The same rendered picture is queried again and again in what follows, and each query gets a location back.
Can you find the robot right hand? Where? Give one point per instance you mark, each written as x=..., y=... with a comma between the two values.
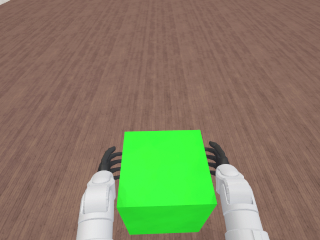
x=219, y=158

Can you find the right robot forearm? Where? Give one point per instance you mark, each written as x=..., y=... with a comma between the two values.
x=239, y=207

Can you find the carton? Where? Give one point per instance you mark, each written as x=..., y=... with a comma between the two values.
x=165, y=185

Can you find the robot left hand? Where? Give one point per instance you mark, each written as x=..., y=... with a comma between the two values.
x=106, y=162

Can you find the left robot forearm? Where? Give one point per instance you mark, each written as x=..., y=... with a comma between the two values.
x=96, y=214

